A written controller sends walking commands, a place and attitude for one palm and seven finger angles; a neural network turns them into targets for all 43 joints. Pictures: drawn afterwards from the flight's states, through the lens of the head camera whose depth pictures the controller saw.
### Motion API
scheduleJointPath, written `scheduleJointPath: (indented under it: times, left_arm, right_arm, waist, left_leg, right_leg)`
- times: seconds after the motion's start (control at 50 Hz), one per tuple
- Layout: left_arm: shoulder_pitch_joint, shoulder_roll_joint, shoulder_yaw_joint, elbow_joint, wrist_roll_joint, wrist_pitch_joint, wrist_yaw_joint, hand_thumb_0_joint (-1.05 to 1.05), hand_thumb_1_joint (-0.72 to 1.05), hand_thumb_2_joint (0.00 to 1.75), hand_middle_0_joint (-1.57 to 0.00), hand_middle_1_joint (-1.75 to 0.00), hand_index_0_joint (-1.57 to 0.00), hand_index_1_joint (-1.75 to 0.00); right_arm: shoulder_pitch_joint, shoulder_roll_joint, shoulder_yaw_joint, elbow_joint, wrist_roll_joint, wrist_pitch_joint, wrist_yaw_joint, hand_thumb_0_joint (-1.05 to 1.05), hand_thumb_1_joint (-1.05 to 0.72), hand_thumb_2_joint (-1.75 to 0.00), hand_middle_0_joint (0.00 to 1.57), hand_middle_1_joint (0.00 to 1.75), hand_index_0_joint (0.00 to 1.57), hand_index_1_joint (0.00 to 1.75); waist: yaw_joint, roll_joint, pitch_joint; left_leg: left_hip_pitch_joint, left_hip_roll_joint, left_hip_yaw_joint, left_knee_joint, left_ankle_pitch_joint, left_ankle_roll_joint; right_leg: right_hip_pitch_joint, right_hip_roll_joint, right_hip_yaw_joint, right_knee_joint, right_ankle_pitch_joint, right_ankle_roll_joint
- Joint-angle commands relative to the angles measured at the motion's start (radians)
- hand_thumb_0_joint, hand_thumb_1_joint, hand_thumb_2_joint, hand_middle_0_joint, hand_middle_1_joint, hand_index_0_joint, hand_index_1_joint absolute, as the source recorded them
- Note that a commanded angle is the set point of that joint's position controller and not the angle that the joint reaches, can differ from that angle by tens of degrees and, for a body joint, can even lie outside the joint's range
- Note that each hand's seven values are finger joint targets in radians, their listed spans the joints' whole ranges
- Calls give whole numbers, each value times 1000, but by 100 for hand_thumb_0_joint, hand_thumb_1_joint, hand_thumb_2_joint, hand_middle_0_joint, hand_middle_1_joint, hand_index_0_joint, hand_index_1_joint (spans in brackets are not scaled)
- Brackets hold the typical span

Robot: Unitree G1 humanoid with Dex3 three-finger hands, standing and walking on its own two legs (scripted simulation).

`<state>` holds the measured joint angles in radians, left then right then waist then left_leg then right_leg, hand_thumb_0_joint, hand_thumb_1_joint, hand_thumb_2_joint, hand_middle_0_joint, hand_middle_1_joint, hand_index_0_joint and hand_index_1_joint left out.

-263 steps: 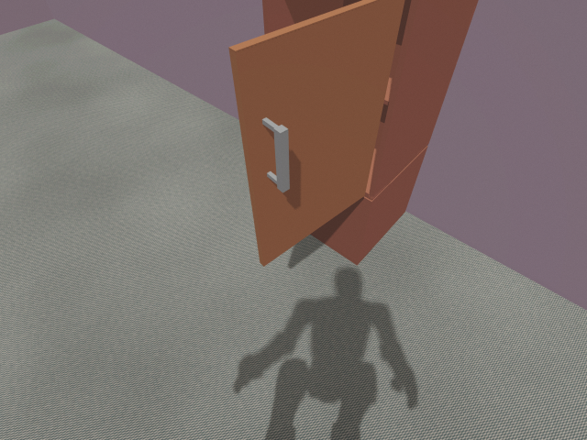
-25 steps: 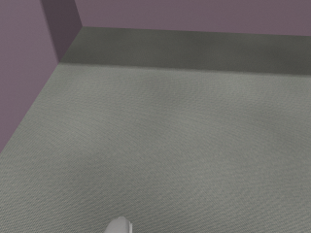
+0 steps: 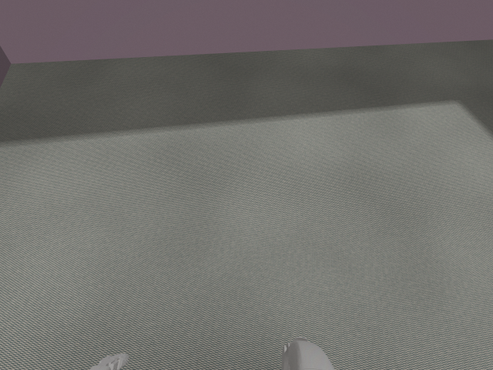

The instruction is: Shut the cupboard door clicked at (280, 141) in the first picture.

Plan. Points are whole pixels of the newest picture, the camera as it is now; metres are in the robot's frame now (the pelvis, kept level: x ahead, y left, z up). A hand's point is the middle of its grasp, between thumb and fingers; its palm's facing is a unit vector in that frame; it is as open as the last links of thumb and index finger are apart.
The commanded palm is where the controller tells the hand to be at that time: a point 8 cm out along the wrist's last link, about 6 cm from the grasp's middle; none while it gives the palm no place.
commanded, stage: walk around to get in front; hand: left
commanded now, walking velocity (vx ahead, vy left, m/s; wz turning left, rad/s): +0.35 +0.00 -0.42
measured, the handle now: out of the picture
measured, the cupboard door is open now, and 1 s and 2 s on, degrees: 82 82 82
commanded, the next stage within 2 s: walk to a spot facing it in 0.42 s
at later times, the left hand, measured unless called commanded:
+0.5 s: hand (196, 292) +0.28 +0.11 -0.17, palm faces -0.06 -0.97 -0.23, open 7.1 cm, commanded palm none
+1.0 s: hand (206, 224) +0.45 +0.12 -0.18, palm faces +0.13 -0.97 -0.19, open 7.4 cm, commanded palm none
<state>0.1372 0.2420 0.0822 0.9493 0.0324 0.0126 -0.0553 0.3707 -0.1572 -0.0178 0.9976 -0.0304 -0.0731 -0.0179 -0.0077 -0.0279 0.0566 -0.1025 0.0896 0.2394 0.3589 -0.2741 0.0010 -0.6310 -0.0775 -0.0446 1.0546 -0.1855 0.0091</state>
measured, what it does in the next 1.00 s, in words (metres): walks ahead: right foot, then left foot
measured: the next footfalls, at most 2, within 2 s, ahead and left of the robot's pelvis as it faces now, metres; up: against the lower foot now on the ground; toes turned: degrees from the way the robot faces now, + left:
right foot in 0.20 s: +0.21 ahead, -0.13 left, +0.00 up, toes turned -11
left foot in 0.72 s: +0.46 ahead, +0.02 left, +0.00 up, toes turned +3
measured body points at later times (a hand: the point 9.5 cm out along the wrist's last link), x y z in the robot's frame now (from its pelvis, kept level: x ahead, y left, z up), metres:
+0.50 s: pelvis +0.22 -0.08 +0.00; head +0.24 -0.08 +0.45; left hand +0.29 +0.16 -0.15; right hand +0.25 -0.32 -0.15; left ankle +0.31 +0.08 -0.69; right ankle +0.17 -0.12 -0.75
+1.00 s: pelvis +0.38 -0.08 -0.01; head +0.43 -0.06 +0.44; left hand +0.44 +0.17 -0.16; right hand +0.45 -0.31 -0.16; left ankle +0.42 +0.02 -0.75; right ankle +0.41 -0.25 -0.69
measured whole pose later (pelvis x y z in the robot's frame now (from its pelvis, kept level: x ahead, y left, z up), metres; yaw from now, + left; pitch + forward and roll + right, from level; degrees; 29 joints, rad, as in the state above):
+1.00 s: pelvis +0.38 -0.08 -0.01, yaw +5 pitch +1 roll -1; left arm 0.15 0.19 0.06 0.95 0.02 0.02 0.01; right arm 0.21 -0.18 -0.04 1.00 -0.02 0.02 -0.01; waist 0.00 -0.01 0.07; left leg -0.35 -0.02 -0.02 0.51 -0.18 0.04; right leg -0.52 -0.07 0.02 0.99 -0.38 0.08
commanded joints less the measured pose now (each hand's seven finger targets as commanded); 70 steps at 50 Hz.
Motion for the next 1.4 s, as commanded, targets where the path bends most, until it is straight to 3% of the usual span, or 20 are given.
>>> scheduleJointPath:
  times: [0.0, 0.08, 0.14, 0.18, 0.22, 0.32, 0.54, 0.64, 0.66, 0.68, 0.7, 0.72, 0.78, 0.92, 1.08, 1.1, 1.12, 1.14, 1.24, 1.38]
  left_arm:
    - [-156, -31, -28, -100, 2, -22, -10, 0, 90, 90, -20, -30, -20, -30]
    - [-172, -9, -26, -101, -2, -29, -4, 0, 90, 90, -20, -30, -20, -30]
    - [183, 73, 6, 4, 2, -49, 14, 0, 90, 90, -20, -30, -20, -30]
    - [373, 250, 47, 57, -20, -60, 42, 0, 90, 90, -20, -30, -20, -30]
    - [202, 181, 28, 20, -33, -53, 61, 0, 90, 90, -20, -30, -20, -30]
    - [80, 57, -15, 19, -18, -87, 58, 0, 90, 90, -20, -30, -20, -30]
    - [261, 45, -32, 128, -17, -118, 66, 0, 90, 90, -20, -30, -20, -30]
    - [236, 80, -34, 138, -17, -105, 83, 0, 90, 90, -20, -30, -20, -30]
    - [231, 89, -35, 131, -23, -97, 83, 0, 90, 90, -20, -30, -20, -30]
    - [265, 64, -35, 113, -38, -91, 83, 0, 90, 90, -20, -30, -20, -30]
    - [272, 17, -47, 80, -53, -90, 83, 0, 90, 90, -20, -30, -20, -30]
    - [197, 57, -42, 43, -40, -71, 93, 0, 90, 90, -20, -30, -20, -30]
    - [147, 11, -23, 28, -15, -35, 81, 0, 90, 90, -20, -30, -20, -30]
    - [127, 14, -3, -22, -11, 12, 70, 0, 90, 90, -20, -30, -20, -30]
    - [112, 47, 6, -78, -20, -12, 77, 0, 90, 90, -20, -30, -20, -30]
    - [153, 110, 17, -75, -15, -25, 84, 0, 90, 90, -20, -30, -20, -30]
    - [172, 222, 36, -80, 2, -34, 93, 0, 90, 90, -20, -30, -20, -30]
    - [153, 223, 28, -89, -6, -31, 96, 0, 90, 90, -20, -30, -20, -30]
    - [63, 109, -13, -108, -15, -35, 94, 0, 90, 90, -20, -30, -20, -30]
    - [167, 171, 0, -79, -7, -33, 91, 0, 90, 90, -20, -30, -20, -30]
  right_arm:
    - [143, -160, -34, 1, -5, -9, -3, 0, -90, -90, 20, 30, 20, 30]
    - [157, -174, -33, 28, -8, 1, -2, 0, -90, -90, 20, 30, 20, 30]
    - [62, -191, -33, 13, 7, 3, 2, 0, -90, -90, 20, 30, 20, 30]
    - [45, -127, -23, -47, 35, 4, 9, 0, -90, -90, 20, 30, 20, 30]
    - [-45, -136, -41, -44, 28, 14, 11, 0, -90, -90, 20, 30, 20, 30]
    - [65, -63, -37, 34, 2, 58, 20, 0, -90, -90, 20, 30, 20, 30]
    - [-275, -63, -29, -63, 15, 39, 40, 0, -90, -90, 20, 30, 20, 30]
    - [-145, -97, -26, -7, 11, 34, 26, 0, -90, -90, 20, 30, 20, 30]
    - [-51, -137, -33, 20, 5, 33, 21, 0, -90, -90, 20, 30, 20, 30]
    - [37, -220, -49, 22, -8, 31, 12, 0, -90, -90, 20, 30, 20, 30]
    - [104, -281, -59, 26, 4, 34, 2, 0, -90, -90, 20, 30, 20, 30]
    - [78, -272, -58, 26, 15, 49, 0, 0, -90, -90, 20, 30, 20, 30]
    - [-96, -204, -44, -33, 15, 46, -15, 0, -90, -90, 20, 30, 20, 30]
    - [-171, -233, -68, -76, 9, 68, -1, 0, -90, -90, 20, 30, 20, 30]
    - [-190, -247, -102, -114, 11, 95, 6, 0, -90, -90, 20, 30, 20, 30]
    - [-184, -203, -96, -125, 21, 93, 12, 0, -90, -90, 20, 30, 20, 30]
    - [-181, -128, -85, -151, 26, 90, 17, 0, -90, -90, 20, 30, 20, 30]
    - [-202, -174, -94, -155, 17, 93, 19, 0, -90, -90, 20, 30, 20, 30]
    - [-205, -142, -75, -129, 15, 122, 40, 0, -90, -90, 20, 30, 20, 30]
    - [-312, -133, -49, -159, 20, 118, 50, 0, -90, -90, 20, 30, 20, 30]
  waist:
    - [-62, 144, 15]
    - [-49, 153, 27]
    - [134, 83, -124]
    - [173, -247, -325]
    - [101, -51, -110]
    - [-48, -77, -9]
    - [29, -50, 11]
    - [-49, -69, -52]
    - [-88, -39, -114]
    - [-108, 118, -209]
    - [-104, 283, -296]
    - [-94, 125, -233]
    - [-8, 132, -47]
    - [21, 142, -96]
    - [40, 169, -128]
    - [59, 33, -157]
    - [71, -297, -167]
    - [64, -234, -147]
    - [-3, -183, -72]
    - [47, -165, -96]
  left_leg:
    - [100, 238, -77, -122, 428, 79]
    - [91, 268, -35, -58, 601, 77]
    - [-89, 200, 35, 354, 699, 16]
    - [-557, -30, -58, 970, -345, -56]
    - [-586, 73, -205, 991, -157, -39]
    - [-386, 87, -191, 722, 4, -60]
    - [-542, 20, -167, 383, 76, -48]
    - [-256, -102, -87, 194, 149, 8]
    - [-72, -81, -110, 147, 391, 31]
    - [171, 119, -355, 190, 769, 136]
    - [287, 360, -663, 154, 1219, 307]
    - [160, 352, -618, 100, 1024, 320]
    - [-141, 235, -523, -25, 592, 215]
    - [-261, 125, -472, -80, 120, 149]
    - [-322, 58, -544, 89, 203, 103]
    - [-438, -8, -485, 202, 90, 48]
    - [-578, -158, -258, 467, -256, -47]
    - [-550, -104, -267, 706, -367, -45]
    - [-552, -44, -212, 815, -149, -87]
    - [-432, -65, -116, 459, -143, -75]
  right_leg:
    - [-30, 0, -59, -231, 24, -14]
    - [125, 43, -100, -369, -41, -59]
    - [643, 81, -85, -493, -5, -119]
    - [993, -364, 604, -714, 94, -288]
    - [707, -320, 455, -795, 4, -260]
    - [348, -150, 143, -880, 58, -177]
    - [686, -178, 84, -801, 586, -176]
    - [704, -151, -55, -518, 992, -82]
    - [615, -127, -88, -346, 900, -39]
    - [372, -29, -120, -106, 473, 19]
    - [184, 78, -62, 187, -420, 37]
    - [184, 46, 53, 252, -425, 16]
    - [119, -7, 70, 212, -266, 51]
    - [192, 18, 29, -30, -172, 73]
    - [489, 77, 14, -564, -66, 56]
    - [646, -51, 136, -708, -45, 30]
    - [703, -351, 415, -794, 92, -68]
    - [572, -456, 417, -763, 252, -156]
    - [576, -229, 33, -660, 620, -91]
    - [688, -261, -40, -588, 755, -103]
